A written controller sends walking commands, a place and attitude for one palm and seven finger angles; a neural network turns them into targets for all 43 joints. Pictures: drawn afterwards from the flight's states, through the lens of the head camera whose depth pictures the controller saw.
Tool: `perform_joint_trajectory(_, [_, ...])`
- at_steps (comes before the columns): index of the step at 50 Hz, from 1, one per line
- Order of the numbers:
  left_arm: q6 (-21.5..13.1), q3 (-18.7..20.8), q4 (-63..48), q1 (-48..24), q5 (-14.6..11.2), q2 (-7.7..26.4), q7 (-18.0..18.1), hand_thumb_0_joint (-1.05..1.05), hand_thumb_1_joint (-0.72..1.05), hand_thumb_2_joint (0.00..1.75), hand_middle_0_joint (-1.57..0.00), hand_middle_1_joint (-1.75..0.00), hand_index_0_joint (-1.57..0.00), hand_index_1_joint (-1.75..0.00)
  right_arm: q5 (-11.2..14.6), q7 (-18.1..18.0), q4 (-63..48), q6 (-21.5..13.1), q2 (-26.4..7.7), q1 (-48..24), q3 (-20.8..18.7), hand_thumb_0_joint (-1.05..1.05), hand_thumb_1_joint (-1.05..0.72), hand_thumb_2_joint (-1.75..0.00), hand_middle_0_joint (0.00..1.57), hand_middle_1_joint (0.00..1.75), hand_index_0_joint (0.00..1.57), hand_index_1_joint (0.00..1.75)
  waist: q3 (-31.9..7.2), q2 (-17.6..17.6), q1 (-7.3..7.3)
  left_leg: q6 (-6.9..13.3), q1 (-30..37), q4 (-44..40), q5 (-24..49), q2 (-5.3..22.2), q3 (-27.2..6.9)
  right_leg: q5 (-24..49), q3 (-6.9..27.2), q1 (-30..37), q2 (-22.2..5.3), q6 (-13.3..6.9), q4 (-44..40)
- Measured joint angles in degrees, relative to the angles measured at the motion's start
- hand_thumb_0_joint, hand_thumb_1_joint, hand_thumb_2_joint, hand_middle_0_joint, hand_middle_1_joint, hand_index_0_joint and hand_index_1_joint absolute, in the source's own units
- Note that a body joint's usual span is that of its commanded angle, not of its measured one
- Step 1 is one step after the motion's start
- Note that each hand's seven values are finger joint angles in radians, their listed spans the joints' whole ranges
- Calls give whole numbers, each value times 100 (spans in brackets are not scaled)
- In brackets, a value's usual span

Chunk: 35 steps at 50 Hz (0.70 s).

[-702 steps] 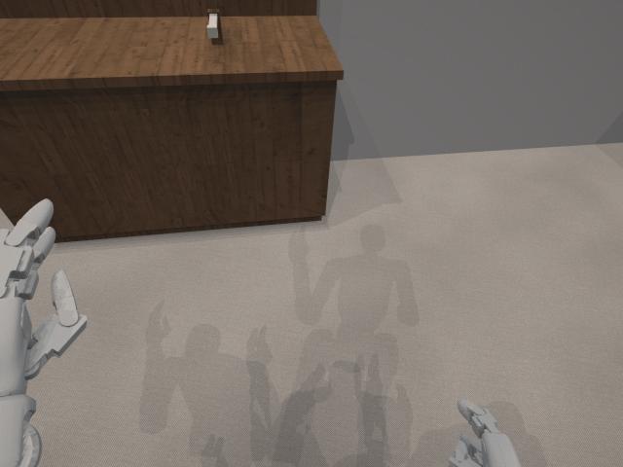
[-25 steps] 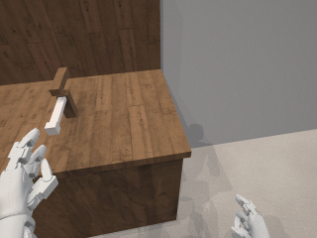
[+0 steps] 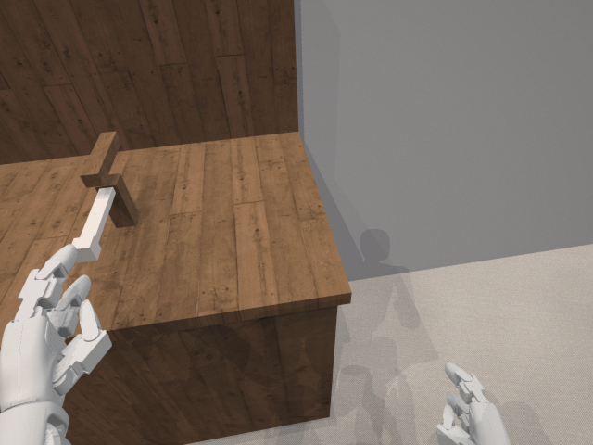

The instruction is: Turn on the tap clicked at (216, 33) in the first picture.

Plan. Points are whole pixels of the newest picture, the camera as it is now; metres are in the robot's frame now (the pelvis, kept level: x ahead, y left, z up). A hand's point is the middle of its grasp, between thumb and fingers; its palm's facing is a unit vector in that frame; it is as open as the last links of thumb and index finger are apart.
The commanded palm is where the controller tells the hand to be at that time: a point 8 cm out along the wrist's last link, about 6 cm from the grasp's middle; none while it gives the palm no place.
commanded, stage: turn the palm inward beside the body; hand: left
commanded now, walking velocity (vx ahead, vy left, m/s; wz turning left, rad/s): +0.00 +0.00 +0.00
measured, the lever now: (85, 249) +0.33 +0.36 +0.10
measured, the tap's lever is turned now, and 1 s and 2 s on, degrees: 0 0 0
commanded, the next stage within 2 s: reach beside the lever's end, fingers flat in 0.06 s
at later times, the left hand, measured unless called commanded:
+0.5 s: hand (90, 328) +0.19 +0.26 +0.14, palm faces +0.49 -0.86 -0.14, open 7.5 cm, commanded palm +0.15 +0.29 +0.14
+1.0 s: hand (84, 307) +0.22 +0.29 +0.12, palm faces +0.50 -0.86 -0.13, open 7.5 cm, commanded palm +0.18 +0.33 +0.13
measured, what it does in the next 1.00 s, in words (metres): stands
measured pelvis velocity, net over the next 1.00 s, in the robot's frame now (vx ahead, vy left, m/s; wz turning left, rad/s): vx -0.01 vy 0.02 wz -0.01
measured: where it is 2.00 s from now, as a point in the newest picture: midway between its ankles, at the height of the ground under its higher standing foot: outside the picture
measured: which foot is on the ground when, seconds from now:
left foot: down 0.00-1.00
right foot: down 0.00-1.00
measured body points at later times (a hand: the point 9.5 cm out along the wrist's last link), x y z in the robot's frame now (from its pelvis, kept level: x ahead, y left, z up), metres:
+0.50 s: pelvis +0.00 +0.00 +0.00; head -0.02 -0.02 +0.45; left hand +0.16 +0.30 +0.15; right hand +0.19 -0.22 -0.07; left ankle +0.04 +0.15 -0.71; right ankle -0.03 -0.07 -0.71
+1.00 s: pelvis -0.01 +0.02 +0.00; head -0.02 +0.00 +0.45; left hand +0.19 +0.33 +0.13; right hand +0.17 -0.21 -0.07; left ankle +0.04 +0.15 -0.71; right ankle -0.03 -0.07 -0.71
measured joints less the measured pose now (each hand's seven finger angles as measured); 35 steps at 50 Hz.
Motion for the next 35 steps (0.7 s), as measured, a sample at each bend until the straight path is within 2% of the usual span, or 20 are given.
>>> perform_joint_trajectory(12, [-29,-7,92,-9,9,-50,-70,1,89,90,-20,-30,-20,-30,4,-4,-3,74,-30,25,-58,2,-90,-89,20,30,21,30,-24,-10,-13,-11,90,-71,-45,5,25,-36,26,80,3,-7,-69])
perform_joint_trajectory(18, [-108,212,361,-89,-28,25,-82,1,89,90,-20,-30,-20,-30,-5,-13,41,148,8,30,-70,2,-90,-89,20,30,21,30,-25,-47,-14,-17,96,-111,-23,17,36,-11,38,78,12,-9,-103])
perform_joint_trajectory(25, [-322,422,780,-371,-77,44,-196,1,89,90,-20,-30,-20,-30,14,-43,170,101,-7,13,-86,2,-90,-89,20,30,21,30,45,-28,-23,-5,81,-109,20,19,18,47,21,85,17,4,-140])
perform_joint_trajectory(35, [-399,361,1213,-839,-28,68,-205,1,89,90,-20,-29,-20,-30,17,-63,242,44,12,-41,-69,2,-90,-89,20,30,21,30,131,-31,-100,34,39,-162,131,3,56,160,55,24,-5,46,-174])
